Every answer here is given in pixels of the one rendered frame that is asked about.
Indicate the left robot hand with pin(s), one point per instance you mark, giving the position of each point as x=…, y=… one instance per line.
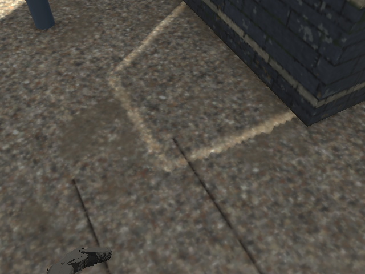
x=80, y=258

